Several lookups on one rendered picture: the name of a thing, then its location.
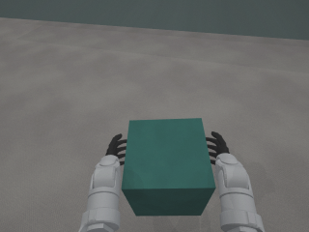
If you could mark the carton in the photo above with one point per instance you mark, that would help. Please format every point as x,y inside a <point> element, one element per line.
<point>167,169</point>

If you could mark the left robot hand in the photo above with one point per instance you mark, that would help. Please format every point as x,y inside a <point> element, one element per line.
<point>113,150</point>

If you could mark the left robot forearm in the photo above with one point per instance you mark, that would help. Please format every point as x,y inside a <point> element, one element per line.
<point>102,211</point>

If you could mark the right robot hand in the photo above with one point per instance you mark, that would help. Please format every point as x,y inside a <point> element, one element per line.
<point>220,148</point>

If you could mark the right robot forearm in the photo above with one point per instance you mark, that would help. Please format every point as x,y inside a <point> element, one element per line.
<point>238,210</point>

